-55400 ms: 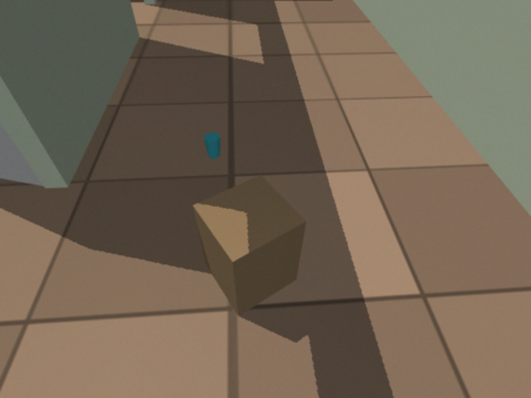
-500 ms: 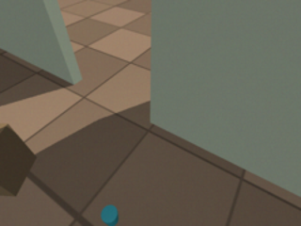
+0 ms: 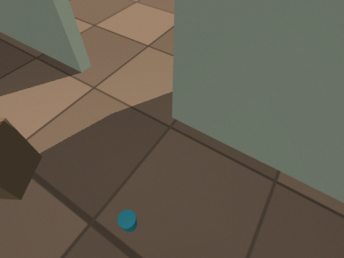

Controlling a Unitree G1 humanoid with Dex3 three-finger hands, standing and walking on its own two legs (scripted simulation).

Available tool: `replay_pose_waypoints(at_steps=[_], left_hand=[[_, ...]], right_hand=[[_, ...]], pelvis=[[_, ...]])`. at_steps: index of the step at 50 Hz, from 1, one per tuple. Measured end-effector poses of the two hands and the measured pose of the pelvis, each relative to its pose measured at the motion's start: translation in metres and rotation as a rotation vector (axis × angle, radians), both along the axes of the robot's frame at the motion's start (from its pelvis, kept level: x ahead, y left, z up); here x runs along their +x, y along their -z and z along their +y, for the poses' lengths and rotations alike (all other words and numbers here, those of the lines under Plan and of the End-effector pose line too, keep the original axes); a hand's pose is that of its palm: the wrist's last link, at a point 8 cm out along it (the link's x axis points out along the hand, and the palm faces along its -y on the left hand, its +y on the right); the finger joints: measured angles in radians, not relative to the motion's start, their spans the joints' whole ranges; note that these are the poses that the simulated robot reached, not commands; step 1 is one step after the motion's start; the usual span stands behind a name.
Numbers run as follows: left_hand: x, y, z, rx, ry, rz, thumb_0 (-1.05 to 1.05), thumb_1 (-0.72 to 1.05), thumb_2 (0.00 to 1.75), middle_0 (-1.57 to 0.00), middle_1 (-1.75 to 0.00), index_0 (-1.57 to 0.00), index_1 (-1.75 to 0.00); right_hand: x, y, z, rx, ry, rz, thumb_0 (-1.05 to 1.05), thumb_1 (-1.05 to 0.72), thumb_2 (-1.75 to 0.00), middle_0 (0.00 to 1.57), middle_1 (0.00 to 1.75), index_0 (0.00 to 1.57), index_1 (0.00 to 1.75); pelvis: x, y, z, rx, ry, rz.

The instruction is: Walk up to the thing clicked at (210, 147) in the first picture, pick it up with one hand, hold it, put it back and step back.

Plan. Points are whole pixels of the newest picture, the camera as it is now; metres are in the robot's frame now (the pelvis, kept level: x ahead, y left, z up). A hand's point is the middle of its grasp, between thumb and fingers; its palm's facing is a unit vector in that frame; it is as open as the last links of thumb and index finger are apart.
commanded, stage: step back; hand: left
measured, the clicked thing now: (128, 222) +0.38 +0.22 -0.71
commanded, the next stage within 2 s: none
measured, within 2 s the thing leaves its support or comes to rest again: neither
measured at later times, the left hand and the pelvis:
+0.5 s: hand out of the picture +0.01 +0.29 -0.17, palm faces -0.11 -0.92 -0.37, open 7.4 cm; pelvis -0.10 +0.03 -0.01, yaw -5 degrees
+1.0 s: hand out of the picture -0.10 +0.29 -0.15, palm faces -0.02 -0.93 -0.36, open 7.4 cm; pelvis -0.25 +0.03 -0.01, yaw +0 degrees
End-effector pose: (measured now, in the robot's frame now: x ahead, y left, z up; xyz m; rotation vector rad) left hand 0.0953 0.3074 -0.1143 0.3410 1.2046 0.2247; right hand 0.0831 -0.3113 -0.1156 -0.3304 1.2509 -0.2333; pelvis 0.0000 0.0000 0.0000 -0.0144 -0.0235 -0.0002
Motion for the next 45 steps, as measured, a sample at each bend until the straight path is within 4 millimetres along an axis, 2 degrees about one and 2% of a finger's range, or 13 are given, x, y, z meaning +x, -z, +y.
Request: replay_pose_waypoints(at_steps=[4,7,12,20,27,31,34,36,40,45], left_hand=[[0.001,0.008,0.018,0.006,0.027,-0.021,0.00,0.90,0.90,-0.20,-0.30,-0.20,-0.30],[0.007,0.017,0.031,0.004,0.036,-0.050,0.00,0.91,0.90,-0.20,-0.30,-0.20,-0.30],[0.002,0.014,0.036,-0.003,0.053,-0.065,0.00,0.91,0.90,-0.20,-0.30,-0.20,-0.30],[-0.050,0.017,0.033,-0.017,0.086,0.002,0.00,0.91,0.90,-0.20,-0.30,-0.20,-0.30],[-0.104,0.018,0.020,0.000,0.102,0.018,0.00,0.91,0.90,-0.20,-0.30,-0.20,-0.30],[-0.150,0.007,0.011,0.010,0.082,0.033,0.00,0.91,0.90,-0.20,-0.30,-0.20,-0.30],[-0.175,-0.005,0.010,0.020,0.054,0.038,0.00,0.91,0.90,-0.20,-0.30,-0.20,-0.30],[-0.182,-0.010,0.012,0.029,0.049,0.027,0.01,0.90,0.90,-0.21,-0.30,-0.21,-0.30],[-0.183,-0.013,0.018,0.042,0.054,-0.048,0.01,0.90,0.90,-0.21,-0.30,-0.21,-0.30],[-0.186,0.002,0.030,0.018,0.064,-0.128,0.00,0.90,0.90,-0.20,-0.30,-0.20,-0.30]], right_hand=[[-0.013,0.000,0.005,-0.033,0.002,-0.003,0.01,-0.91,-0.90,0.21,0.30,0.21,0.30],[-0.031,-0.001,0.014,-0.054,0.000,0.000,0.01,-0.91,-0.90,0.21,0.30,0.21,0.30],[-0.065,-0.012,0.031,-0.062,0.002,0.035,0.01,-0.91,-0.90,0.21,0.30,0.21,0.30],[-0.088,-0.015,0.037,-0.060,0.016,-0.052,0.01,-0.91,-0.90,0.21,0.30,0.21,0.30],[-0.118,0.001,0.020,-0.036,0.010,-0.113,0.01,-0.90,-0.90,0.21,0.30,0.21,0.30],[-0.143,0.007,0.010,-0.017,0.031,-0.106,0.01,-0.91,-0.90,0.21,0.30,0.21,0.30],[-0.164,0.004,0.008,-0.009,0.034,-0.083,0.01,-0.91,-0.90,0.21,0.30,0.21,0.30],[-0.181,0.003,0.007,-0.010,0.030,-0.066,0.01,-0.91,-0.90,0.21,0.30,0.21,0.30],[-0.215,0.004,0.009,-0.026,0.005,0.002,0.01,-0.91,-0.90,0.21,0.30,0.21,0.30],[-0.246,0.007,0.022,-0.056,-0.028,0.033,0.01,-0.91,-0.90,0.21,0.30,0.21,0.30]], pelvis=[[-0.011,0.009,0.016,0.000,0.005,-0.003],[-0.021,0.016,0.028,0.005,0.007,-0.005],[-0.040,0.007,0.034,-0.013,0.015,-0.003],[-0.074,0.005,0.037,-0.014,0.058,-0.004],[-0.118,0.018,0.024,0.005,0.095,-0.010],[-0.142,0.016,0.016,0.008,0.088,-0.023],[-0.155,0.007,0.016,0.031,0.083,-0.018],[-0.164,0.005,0.017,0.035,0.070,-0.009],[-0.185,0.006,0.021,0.030,0.034,0.002],[-0.218,0.017,0.031,0.037,-0.001,-0.008]])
